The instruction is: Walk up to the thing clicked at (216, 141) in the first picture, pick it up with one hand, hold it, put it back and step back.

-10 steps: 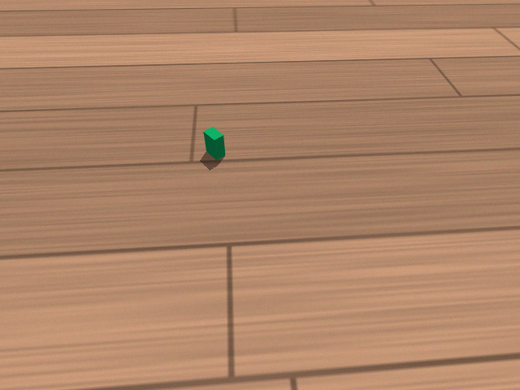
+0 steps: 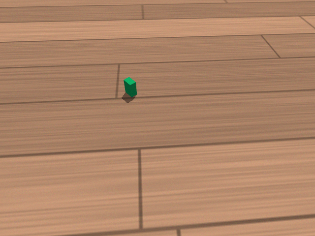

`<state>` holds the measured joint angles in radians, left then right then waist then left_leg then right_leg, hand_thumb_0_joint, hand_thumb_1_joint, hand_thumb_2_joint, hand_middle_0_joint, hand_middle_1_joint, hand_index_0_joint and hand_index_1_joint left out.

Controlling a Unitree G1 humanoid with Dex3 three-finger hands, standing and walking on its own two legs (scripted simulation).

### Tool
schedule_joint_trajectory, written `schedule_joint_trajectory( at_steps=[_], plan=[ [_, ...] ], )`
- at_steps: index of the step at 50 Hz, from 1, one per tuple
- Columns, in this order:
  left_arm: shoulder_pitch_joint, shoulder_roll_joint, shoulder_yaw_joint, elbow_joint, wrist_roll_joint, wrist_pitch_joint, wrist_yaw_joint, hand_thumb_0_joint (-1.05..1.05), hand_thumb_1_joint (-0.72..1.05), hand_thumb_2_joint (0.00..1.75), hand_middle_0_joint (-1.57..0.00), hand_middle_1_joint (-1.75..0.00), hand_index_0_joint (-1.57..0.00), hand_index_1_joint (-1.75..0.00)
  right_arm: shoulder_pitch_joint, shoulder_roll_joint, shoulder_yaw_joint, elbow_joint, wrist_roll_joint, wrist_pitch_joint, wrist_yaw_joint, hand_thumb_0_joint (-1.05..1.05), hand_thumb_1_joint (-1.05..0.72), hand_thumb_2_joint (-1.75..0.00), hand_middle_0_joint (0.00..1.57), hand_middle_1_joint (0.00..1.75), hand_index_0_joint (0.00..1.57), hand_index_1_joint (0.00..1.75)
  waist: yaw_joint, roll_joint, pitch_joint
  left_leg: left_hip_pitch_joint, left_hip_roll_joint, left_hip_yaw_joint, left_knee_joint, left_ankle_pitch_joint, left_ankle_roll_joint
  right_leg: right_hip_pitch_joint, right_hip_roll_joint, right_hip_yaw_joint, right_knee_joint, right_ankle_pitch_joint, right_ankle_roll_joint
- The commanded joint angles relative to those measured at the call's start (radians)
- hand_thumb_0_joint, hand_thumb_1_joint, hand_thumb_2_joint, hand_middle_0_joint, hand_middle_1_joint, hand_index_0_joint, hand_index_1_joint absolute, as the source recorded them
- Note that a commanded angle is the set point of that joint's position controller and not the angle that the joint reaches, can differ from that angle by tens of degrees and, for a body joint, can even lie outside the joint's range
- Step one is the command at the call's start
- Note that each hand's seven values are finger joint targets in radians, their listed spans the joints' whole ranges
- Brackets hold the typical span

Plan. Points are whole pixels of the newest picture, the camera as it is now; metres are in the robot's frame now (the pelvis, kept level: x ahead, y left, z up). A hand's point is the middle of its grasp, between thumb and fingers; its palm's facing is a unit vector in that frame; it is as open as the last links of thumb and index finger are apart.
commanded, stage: stand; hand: left
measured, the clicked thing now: (130, 87) +1.42 +0.22 -0.71
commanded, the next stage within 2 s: walk up in 0.92 s
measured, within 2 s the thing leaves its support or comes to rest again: neither
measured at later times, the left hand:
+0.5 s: hand out of the picture +0.08 +0.25 -0.16, palm faces -0.03 -0.94 -0.34, open 7.4 cm
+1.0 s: hand out of the picture +0.08 +0.26 -0.15, palm faces -0.02 -0.95 -0.32, open 7.4 cm
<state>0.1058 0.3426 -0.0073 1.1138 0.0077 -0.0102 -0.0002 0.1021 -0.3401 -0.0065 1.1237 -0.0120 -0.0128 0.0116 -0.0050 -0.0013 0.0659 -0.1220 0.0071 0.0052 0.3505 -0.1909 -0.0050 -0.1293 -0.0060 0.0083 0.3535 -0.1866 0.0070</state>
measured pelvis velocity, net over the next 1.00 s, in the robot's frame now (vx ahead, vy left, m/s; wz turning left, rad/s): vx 0.01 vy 0.00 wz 0.00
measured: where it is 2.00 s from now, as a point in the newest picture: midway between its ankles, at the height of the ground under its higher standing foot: (144, 202)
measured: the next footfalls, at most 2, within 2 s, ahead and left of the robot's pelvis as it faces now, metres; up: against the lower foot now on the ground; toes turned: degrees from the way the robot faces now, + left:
left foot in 1.22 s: +0.16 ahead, +0.17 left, +0.00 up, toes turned +5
right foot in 1.74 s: +0.47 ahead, -0.05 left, +0.00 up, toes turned -5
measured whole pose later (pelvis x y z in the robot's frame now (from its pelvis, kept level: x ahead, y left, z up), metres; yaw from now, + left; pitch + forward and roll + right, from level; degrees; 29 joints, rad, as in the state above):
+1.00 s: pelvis +0.01 +0.00 +0.00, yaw +0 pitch -2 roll +0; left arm 0.16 0.36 0.03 1.07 0.03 -0.02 -0.04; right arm 0.16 -0.36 -0.04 1.09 -0.03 -0.02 0.05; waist 0.00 0.00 0.02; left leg -0.16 0.00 0.00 0.46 -0.40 0.04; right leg -0.16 0.00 0.01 0.45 -0.39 -0.02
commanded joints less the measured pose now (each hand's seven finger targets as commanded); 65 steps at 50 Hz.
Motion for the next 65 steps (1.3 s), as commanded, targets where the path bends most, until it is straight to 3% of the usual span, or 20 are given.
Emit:
schedule_joint_trajectory(
  at_steps=[1,13,37,45,46,47,48,50,51,52,53,54,56,57,59,61,62,63,64,65],
  plan=[
    [-0.042,0.212,0.042,-0.066,0.002,-0.025,0.011,0.00,0.90,0.90,-0.20,-0.30,-0.20,-0.30,-0.041,-0.213,-0.038,-0.065,0.003,-0.018,-0.019,0.00,-0.90,-0.90,0.20,0.30,0.20,0.30,0.000,-0.010,-0.106,0.035,0.118,-0.090,-0.049,0.153,0.028,0.015,-0.117,0.084,-0.057,0.163,-0.032],
    [-0.033,0.209,0.043,-0.066,0.000,-0.021,0.009,0.00,0.90,0.90,-0.20,-0.30,-0.20,-0.30,-0.042,-0.215,-0.035,-0.063,0.003,-0.018,-0.019,0.00,-0.90,-0.90,0.20,0.30,0.20,0.30,0.007,0.013,-0.085,0.017,0.118,-0.095,-0.074,0.112,0.027,0.018,-0.116,0.085,-0.063,0.115,-0.033],
    [-0.027,0.217,0.044,-0.069,0.001,-0.025,0.011,0.00,0.90,0.90,-0.20,-0.30,-0.20,-0.30,-0.031,-0.216,-0.034,-0.065,0.003,-0.017,-0.018,0.00,-0.90,-0.90,0.20,0.30,0.20,0.30,0.004,0.002,-0.101,0.036,0.120,-0.090,-0.063,0.145,0.030,0.033,-0.123,0.088,-0.070,0.163,-0.032],
    [-0.022,0.217,0.044,-0.067,0.004,-0.023,0.011,0.00,0.90,0.90,-0.20,-0.30,-0.20,-0.30,-0.030,-0.221,-0.036,-0.064,0.004,-0.015,-0.019,0.00,-0.90,-0.90,0.20,0.30,0.20,0.30,0.003,0.000,-0.090,0.028,0.120,-0.093,-0.069,0.106,0.030,0.026,-0.121,0.088,-0.081,0.121,-0.032],
    [0.040,0.319,0.113,-0.112,0.024,-0.037,-0.022,0.00,0.90,0.90,-0.20,-0.30,-0.20,-0.30,0.040,-0.314,-0.098,-0.112,-0.012,-0.034,0.009,0.00,-0.90,-0.90,0.20,0.30,0.20,0.30,0.003,-0.009,-0.202,0.015,0.090,-0.116,0.014,-0.412,0.107,0.059,-0.068,0.076,0.014,-0.376,-0.070],
    [0.040,0.314,0.118,-0.106,0.033,-0.039,-0.033,0.00,0.90,0.90,-0.20,-0.30,-0.20,-0.30,0.023,-0.329,-0.107,-0.113,-0.020,-0.034,0.021,0.00,-0.90,-0.90,0.20,0.30,0.20,0.30,0.018,0.030,-0.105,-0.106,0.102,-0.152,0.017,-0.565,0.121,-0.019,-0.085,0.111,0.046,-0.518,-0.086],
    [0.031,0.306,0.121,-0.114,0.036,-0.039,-0.040,0.00,0.90,0.90,-0.20,-0.30,-0.20,-0.30,-0.007,-0.317,-0.106,-0.127,-0.024,-0.032,0.027,0.00,-0.90,-0.90,0.20,0.30,0.20,0.30,0.027,0.031,-0.028,-0.199,0.094,-0.151,0.021,-0.590,0.114,-0.064,-0.095,0.140,0.034,-0.563,-0.093],
    [0.082,0.305,0.131,-0.128,0.034,-0.046,-0.048,0.00,0.90,0.90,-0.20,-0.30,-0.20,-0.30,-0.063,-0.275,-0.104,-0.177,-0.026,-0.040,0.037,0.00,-0.90,-0.90,0.20,0.30,0.20,0.30,0.058,-0.018,0.040,-0.330,0.074,-0.118,0.121,-0.430,0.093,-0.037,-0.170,0.253,-0.027,-0.555,-0.139],
    [0.129,0.321,0.141,-0.114,0.033,-0.053,-0.044,0.00,0.90,0.90,-0.20,-0.30,-0.20,-0.30,-0.104,-0.245,-0.102,-0.194,-0.025,-0.046,0.038,0.00,-0.90,-0.90,0.20,0.30,0.20,0.30,0.091,-0.092,0.067,-0.451,0.028,-0.032,0.235,-0.279,0.060,0.088,-0.228,0.337,-0.110,-0.525,-0.179],
    [0.196,0.355,0.152,-0.110,0.037,-0.063,-0.040,0.00,0.90,0.90,-0.20,-0.30,-0.20,-0.30,-0.135,-0.229,-0.100,-0.214,-0.025,-0.050,0.037,0.00,-0.90,-0.90,0.20,0.30,0.20,0.30,0.137,-0.173,0.060,-0.597,0.019,0.007,0.385,-0.285,0.040,0.239,-0.331,0.463,-0.212,-0.457,-0.237],
    [0.202,0.379,0.158,-0.123,0.037,-0.067,-0.037,0.00,0.90,0.90,-0.20,-0.30,-0.20,-0.30,-0.128,-0.233,-0.099,-0.221,-0.027,-0.053,0.034,0.00,-0.90,-0.90,0.20,0.30,0.20,0.30,0.132,-0.149,0.048,-0.642,0.058,-0.043,0.418,-0.303,0.038,0.288,-0.391,0.512,-0.230,-0.385,-0.274],
    [0.169,0.377,0.163,-0.145,0.035,-0.065,-0.038,0.00,0.90,0.90,-0.20,-0.30,-0.20,-0.30,-0.098,-0.251,-0.105,-0.218,-0.022,-0.055,0.038,0.00,-0.90,-0.90,0.20,0.30,0.20,0.30,0.109,-0.117,0.025,-0.612,0.078,-0.053,0.406,-0.304,0.035,0.299,-0.378,0.482,-0.221,-0.363,-0.279],
    [0.093,0.354,0.152,-0.190,0.039,-0.064,-0.045,0.00,0.90,0.90,-0.20,-0.30,-0.20,-0.30,-0.038,-0.265,-0.119,-0.212,-0.023,-0.056,0.055,0.00,-0.90,-0.90,0.20,0.30,0.20,0.30,0.062,-0.134,-0.002,-0.438,0.080,-0.054,0.388,-0.311,0.033,0.137,-0.299,0.354,-0.221,-0.466,-0.233],
    [0.050,0.364,0.150,-0.209,0.043,-0.061,-0.049,0.00,0.90,0.90,-0.20,-0.30,-0.20,-0.30,-0.005,-0.263,-0.124,-0.210,-0.021,-0.056,0.060,0.00,-0.90,-0.90,0.20,0.30,0.20,0.30,0.040,-0.189,0.011,-0.350,0.083,-0.045,0.334,-0.309,0.035,0.050,-0.282,0.300,-0.209,-0.461,-0.217],
    [-0.032,0.356,0.143,-0.243,0.035,-0.057,-0.057,0.00,0.90,0.90,-0.20,-0.30,-0.20,-0.30,0.084,-0.270,-0.133,-0.191,-0.019,-0.059,0.064,0.00,-0.90,-0.90,0.20,0.30,0.20,0.30,-0.020,-0.212,0.022,-0.156,0.071,0.006,0.268,-0.182,0.026,-0.132,-0.227,0.189,-0.166,-0.413,-0.177],
    [-0.053,0.304,0.125,-0.260,0.025,-0.047,-0.063,0.00,0.90,0.90,-0.20,-0.30,-0.20,-0.30,0.260,-0.277,-0.155,-0.137,-0.021,-0.065,0.050,0.00,-0.90,-0.90,0.20,0.30,0.20,0.30,-0.111,-0.061,-0.038,0.168,0.014,0.072,0.137,-0.005,0.001,-0.333,-0.121,0.031,0.071,-0.388,-0.125],
    [-0.024,0.252,0.109,-0.268,0.029,-0.044,-0.065,0.00,0.90,0.90,-0.20,-0.30,-0.20,-0.30,0.386,-0.322,-0.180,-0.106,-0.028,-0.066,0.035,0.00,-0.90,-0.90,0.20,0.30,0.20,0.30,-0.175,0.156,-0.102,0.377,0.035,-0.020,0.071,-0.108,0.023,-0.485,-0.034,-0.052,0.367,-0.399,-0.103],
    [0.018,0.172,0.086,-0.274,0.021,-0.044,-0.058,0.00,0.90,0.90,-0.20,-0.30,-0.20,-0.30,0.473,-0.412,-0.197,-0.102,-0.049,-0.072,0.020,0.00,-0.90,-0.90,0.20,0.30,0.20,0.30,-0.195,0.380,-0.108,0.408,0.256,-0.433,-0.089,-0.475,0.065,-0.688,0.111,-0.005,0.702,-0.460,-0.073],
    [0.057,0.238,0.099,-0.264,0.015,-0.037,-0.048,0.00,0.90,0.90,-0.20,-0.30,-0.20,-0.30,0.320,-0.444,-0.194,-0.173,-0.034,-0.078,0.017,0.00,-0.90,-0.90,0.20,0.30,0.20,0.30,-0.125,0.248,-0.079,0.229,0.390,-0.695,-0.236,-0.712,0.124,-0.648,0.074,0.124,0.794,-0.373,-0.068],
    [0.096,0.310,0.106,-0.249,0.015,-0.037,-0.044,0.00,0.90,0.90,-0.20,-0.30,-0.20,-0.30,0.212,-0.441,-0.185,-0.209,-0.009,-0.078,0.021,0.00,-0.90,-0.90,0.20,0.30,0.20,0.30,-0.069,0.181,-0.023,0.129,0.431,-0.692,-0.261,-0.741,0.191,-0.602,-0.004,0.174,0.796,-0.300,-0.075]
  ],
)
